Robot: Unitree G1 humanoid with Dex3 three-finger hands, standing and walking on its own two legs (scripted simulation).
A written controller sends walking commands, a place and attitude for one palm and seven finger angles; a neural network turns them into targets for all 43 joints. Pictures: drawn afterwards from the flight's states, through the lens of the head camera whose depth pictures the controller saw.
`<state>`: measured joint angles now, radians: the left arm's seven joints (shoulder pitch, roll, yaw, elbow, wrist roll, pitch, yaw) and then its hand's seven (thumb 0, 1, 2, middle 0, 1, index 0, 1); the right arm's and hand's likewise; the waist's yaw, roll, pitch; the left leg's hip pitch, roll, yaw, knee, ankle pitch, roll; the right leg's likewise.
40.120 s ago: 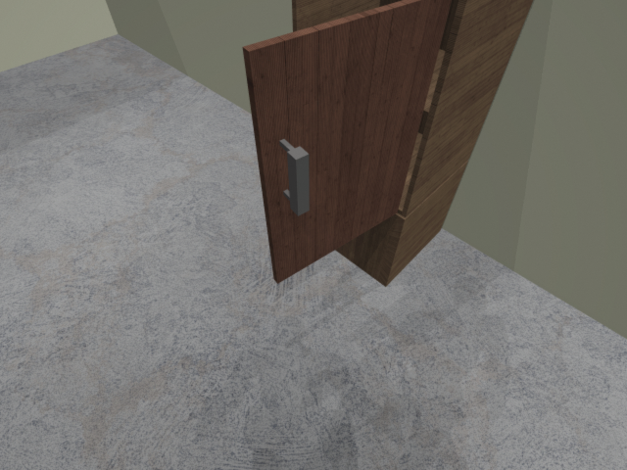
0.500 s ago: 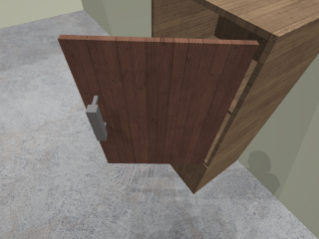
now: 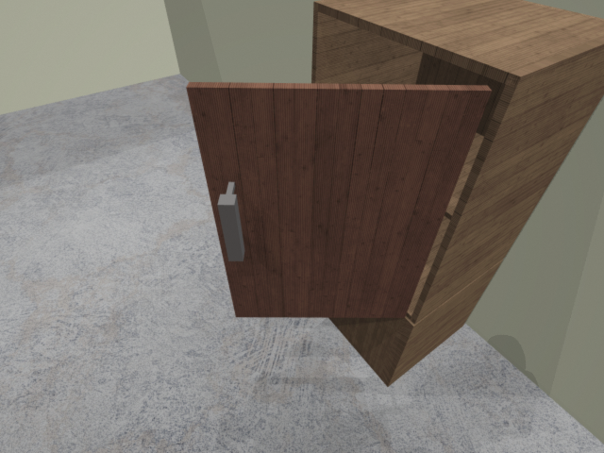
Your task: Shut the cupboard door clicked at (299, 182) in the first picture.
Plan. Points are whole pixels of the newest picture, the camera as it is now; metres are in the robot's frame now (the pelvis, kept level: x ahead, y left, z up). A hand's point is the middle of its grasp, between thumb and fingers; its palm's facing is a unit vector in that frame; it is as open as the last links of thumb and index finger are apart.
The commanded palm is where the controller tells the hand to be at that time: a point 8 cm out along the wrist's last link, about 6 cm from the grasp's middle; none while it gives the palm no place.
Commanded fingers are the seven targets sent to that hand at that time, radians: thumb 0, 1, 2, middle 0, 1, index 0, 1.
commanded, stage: come to a stop and stand still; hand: left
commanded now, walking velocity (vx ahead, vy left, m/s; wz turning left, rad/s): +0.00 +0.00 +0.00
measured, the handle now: (234, 221) +0.49 +0.16 +0.03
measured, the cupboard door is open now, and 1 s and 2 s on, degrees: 55 55 55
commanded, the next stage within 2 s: look again from close up in 1.62 s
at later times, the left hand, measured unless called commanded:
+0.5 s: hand out of the picture -0.09 +0.20 -0.16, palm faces +0.07 -0.98 -0.21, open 7.4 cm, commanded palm none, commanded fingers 0.00 0.90 0.90 -0.20 -0.30 -0.20 -0.30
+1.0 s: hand out of the picture -0.10 +0.23 -0.16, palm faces +0.04 -0.98 -0.19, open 7.4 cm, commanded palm none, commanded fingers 0.00 0.90 0.90 -0.20 -0.30 -0.20 -0.30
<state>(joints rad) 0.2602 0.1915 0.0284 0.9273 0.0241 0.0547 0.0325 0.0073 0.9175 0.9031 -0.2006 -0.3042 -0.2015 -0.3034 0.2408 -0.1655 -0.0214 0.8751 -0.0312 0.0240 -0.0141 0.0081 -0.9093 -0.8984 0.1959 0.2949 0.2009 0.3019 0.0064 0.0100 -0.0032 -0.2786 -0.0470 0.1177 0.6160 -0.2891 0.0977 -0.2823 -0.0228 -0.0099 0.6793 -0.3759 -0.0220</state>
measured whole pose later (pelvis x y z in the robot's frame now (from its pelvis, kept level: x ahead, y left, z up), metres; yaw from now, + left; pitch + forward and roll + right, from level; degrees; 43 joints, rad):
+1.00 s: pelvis -0.10 +0.06 +0.02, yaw +1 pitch -2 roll +0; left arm 0.33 0.16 0.01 1.04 0.03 0.01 0.03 0.01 0.91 0.90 -0.20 -0.30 -0.20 -0.30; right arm 0.31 -0.14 -0.01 1.08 -0.02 0.01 -0.02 0.01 -0.91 -0.90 0.20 0.30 0.20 0.30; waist 0.00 -0.01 0.00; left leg -0.25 -0.10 0.04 0.36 -0.09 0.09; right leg -0.25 -0.02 0.00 0.47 -0.23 -0.02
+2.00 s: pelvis -0.10 +0.03 +0.02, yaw +2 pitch -1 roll +0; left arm 0.38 0.13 0.01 1.07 0.03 0.00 0.03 0.01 0.91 0.90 -0.20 -0.30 -0.20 -0.30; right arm 0.33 -0.12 0.00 1.10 -0.02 0.00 -0.02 0.01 -0.91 -0.90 0.20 0.29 0.20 0.30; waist 0.00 -0.01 -0.02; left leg -0.30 -0.07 0.02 0.41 -0.15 0.07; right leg -0.26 0.01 -0.01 0.47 -0.24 -0.02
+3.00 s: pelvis +0.06 -0.01 +0.00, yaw -2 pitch -1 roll +0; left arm 0.43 0.12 0.03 1.09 0.02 0.02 0.01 0.01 0.91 0.90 -0.20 -0.30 -0.20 -0.30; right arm 0.19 -0.13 -0.02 1.04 -0.03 -0.05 -0.05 0.01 -0.92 -0.90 0.20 0.29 0.20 0.30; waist 0.01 -0.08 0.05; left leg -0.33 0.02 0.15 0.65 -0.29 0.06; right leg -0.24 0.08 -0.01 0.92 -0.50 -0.06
